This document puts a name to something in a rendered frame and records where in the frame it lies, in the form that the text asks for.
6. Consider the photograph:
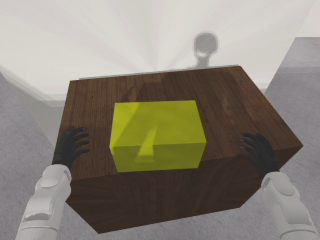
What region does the right robot hand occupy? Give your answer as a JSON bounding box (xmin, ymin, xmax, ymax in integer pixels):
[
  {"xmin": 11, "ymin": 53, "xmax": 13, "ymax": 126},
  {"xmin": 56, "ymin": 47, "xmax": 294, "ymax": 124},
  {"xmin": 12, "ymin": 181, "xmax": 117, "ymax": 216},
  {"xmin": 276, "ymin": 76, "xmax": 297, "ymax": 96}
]
[{"xmin": 237, "ymin": 132, "xmax": 280, "ymax": 179}]

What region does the pedestal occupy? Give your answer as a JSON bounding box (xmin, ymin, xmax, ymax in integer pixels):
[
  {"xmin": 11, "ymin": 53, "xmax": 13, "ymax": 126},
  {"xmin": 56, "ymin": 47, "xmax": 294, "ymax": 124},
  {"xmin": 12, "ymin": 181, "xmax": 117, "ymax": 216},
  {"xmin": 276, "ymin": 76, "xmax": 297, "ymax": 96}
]
[{"xmin": 52, "ymin": 66, "xmax": 304, "ymax": 234}]

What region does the carton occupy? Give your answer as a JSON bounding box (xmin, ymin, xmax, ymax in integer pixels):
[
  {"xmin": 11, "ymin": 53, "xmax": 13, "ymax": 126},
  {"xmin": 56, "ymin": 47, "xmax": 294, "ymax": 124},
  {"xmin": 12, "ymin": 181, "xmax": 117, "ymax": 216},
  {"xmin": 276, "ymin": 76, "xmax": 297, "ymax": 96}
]
[{"xmin": 109, "ymin": 100, "xmax": 207, "ymax": 173}]

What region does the left robot hand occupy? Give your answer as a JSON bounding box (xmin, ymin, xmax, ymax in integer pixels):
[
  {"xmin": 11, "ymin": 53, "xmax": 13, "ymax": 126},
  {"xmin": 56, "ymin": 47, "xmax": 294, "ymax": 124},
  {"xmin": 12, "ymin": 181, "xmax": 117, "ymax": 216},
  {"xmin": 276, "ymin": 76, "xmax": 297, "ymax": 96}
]
[{"xmin": 52, "ymin": 126, "xmax": 90, "ymax": 171}]

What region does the robot left forearm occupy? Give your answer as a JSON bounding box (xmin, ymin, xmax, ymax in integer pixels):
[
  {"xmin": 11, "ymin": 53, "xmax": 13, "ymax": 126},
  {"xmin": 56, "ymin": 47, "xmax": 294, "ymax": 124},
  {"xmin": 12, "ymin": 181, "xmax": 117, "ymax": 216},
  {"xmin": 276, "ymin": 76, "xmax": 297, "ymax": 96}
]
[{"xmin": 15, "ymin": 164, "xmax": 72, "ymax": 240}]

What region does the robot right forearm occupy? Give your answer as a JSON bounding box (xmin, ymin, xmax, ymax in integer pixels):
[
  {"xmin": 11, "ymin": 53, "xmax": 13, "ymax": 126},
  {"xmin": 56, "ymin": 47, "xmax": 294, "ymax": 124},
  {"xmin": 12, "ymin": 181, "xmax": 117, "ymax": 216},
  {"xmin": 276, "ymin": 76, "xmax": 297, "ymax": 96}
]
[{"xmin": 261, "ymin": 171, "xmax": 320, "ymax": 240}]

